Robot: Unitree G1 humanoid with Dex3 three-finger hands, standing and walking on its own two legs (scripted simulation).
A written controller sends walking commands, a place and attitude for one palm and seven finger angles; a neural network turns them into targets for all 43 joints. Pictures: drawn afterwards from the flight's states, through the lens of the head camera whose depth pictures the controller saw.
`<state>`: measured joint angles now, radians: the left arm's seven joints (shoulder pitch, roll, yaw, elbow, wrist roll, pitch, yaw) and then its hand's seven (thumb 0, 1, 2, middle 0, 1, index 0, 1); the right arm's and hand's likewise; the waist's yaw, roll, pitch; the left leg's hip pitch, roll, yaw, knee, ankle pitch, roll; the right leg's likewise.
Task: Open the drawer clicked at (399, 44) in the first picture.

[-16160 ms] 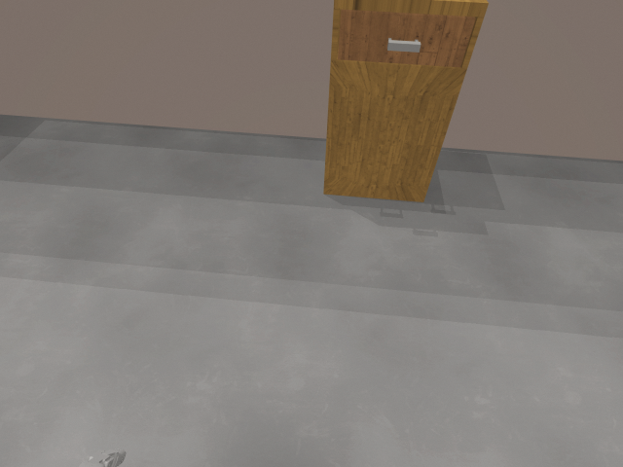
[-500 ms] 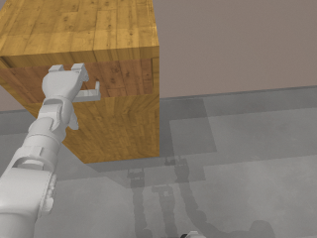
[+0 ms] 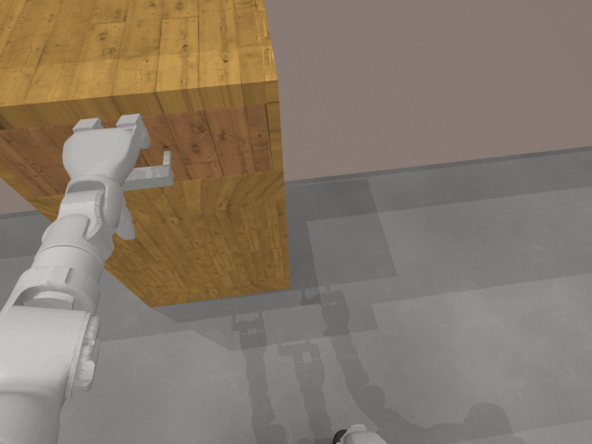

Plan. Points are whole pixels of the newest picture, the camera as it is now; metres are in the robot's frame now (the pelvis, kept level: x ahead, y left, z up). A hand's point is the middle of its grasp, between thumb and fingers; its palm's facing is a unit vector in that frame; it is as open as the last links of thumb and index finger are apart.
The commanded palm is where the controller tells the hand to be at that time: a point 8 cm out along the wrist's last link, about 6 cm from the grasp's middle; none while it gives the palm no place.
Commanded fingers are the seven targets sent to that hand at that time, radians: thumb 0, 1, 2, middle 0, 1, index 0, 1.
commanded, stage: re-aim the fingers above the handle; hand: left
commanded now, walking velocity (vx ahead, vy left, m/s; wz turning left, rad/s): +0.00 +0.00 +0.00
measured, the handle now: (139, 168) +0.55 +0.24 -0.01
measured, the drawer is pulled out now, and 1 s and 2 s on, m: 0.00 0.00 0.00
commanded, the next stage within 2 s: lower the fingers behind the handle in 1.48 s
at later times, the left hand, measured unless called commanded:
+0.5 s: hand (118, 181) +0.48 +0.24 +0.05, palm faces -0.02 +0.00 -1.00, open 13.8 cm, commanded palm +0.46 +0.24 +0.10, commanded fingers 0.00 -0.50 0.30 -0.30 -1.20 -0.30 -1.20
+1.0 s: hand (115, 182) +0.47 +0.24 +0.05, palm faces -0.02 +0.00 -1.00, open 13.8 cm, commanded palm +0.46 +0.24 +0.10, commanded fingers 0.00 -0.50 0.30 -0.30 -1.20 -0.30 -1.20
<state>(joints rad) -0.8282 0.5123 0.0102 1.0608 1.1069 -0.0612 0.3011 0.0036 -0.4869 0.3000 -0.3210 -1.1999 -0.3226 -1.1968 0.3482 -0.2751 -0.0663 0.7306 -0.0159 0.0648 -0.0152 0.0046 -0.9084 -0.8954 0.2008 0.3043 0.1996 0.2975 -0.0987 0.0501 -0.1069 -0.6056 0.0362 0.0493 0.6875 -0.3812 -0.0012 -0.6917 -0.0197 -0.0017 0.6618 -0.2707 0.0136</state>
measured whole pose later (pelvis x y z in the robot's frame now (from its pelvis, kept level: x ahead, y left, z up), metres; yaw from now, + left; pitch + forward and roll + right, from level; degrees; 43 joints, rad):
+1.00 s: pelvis +0.00 +0.01 +0.00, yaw +0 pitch +17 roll +0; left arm -0.83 0.51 0.00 1.06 1.11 -0.07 0.30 0.00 -0.49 0.30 -0.32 -1.20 -0.32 -1.20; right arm 0.34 -0.27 -0.06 0.73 -0.02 0.05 -0.01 0.00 -0.91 -0.90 0.20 0.30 0.20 0.30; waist -0.09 0.04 -0.11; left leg -0.62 0.03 0.04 0.70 -0.38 0.01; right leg -0.69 -0.03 0.00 0.66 -0.26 0.02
